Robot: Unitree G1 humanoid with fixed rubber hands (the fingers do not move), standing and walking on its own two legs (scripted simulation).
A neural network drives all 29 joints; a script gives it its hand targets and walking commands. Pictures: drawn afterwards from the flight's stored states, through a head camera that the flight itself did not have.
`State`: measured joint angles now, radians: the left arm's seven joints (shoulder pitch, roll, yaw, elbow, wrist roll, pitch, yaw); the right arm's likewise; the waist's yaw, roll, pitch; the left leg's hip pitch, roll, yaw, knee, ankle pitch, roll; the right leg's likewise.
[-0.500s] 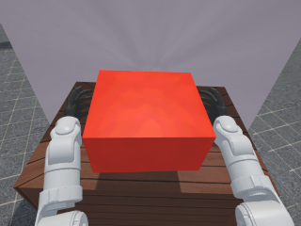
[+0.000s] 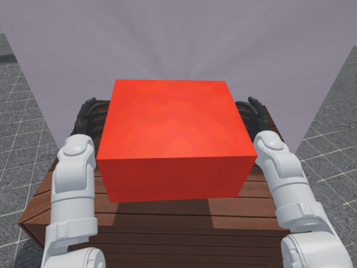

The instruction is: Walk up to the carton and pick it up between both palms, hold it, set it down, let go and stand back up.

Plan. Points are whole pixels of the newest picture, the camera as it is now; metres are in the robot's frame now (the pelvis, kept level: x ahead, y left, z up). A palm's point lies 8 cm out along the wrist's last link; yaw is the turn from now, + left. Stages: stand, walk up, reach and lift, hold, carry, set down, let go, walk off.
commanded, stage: hold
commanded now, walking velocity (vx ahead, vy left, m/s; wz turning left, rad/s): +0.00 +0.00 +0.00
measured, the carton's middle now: (173, 135) +0.39 +0.01 +0.13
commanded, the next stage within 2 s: none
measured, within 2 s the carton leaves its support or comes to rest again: neither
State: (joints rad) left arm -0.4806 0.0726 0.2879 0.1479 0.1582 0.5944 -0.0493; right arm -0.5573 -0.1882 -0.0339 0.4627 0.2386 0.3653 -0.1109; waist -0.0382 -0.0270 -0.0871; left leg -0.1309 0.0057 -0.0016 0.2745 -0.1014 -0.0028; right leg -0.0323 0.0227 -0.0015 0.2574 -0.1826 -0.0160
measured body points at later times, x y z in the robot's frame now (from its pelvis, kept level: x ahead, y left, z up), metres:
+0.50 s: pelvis +0.00 +0.00 +0.00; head -0.05 +0.01 +0.45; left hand +0.36 +0.20 +0.19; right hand +0.37 -0.18 +0.18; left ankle +0.03 +0.12 -0.75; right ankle -0.02 -0.11 -0.75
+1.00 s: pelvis +0.01 +0.00 +0.00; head -0.05 +0.01 +0.45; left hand +0.36 +0.20 +0.18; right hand +0.37 -0.19 +0.18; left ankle +0.03 +0.12 -0.75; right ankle -0.02 -0.11 -0.75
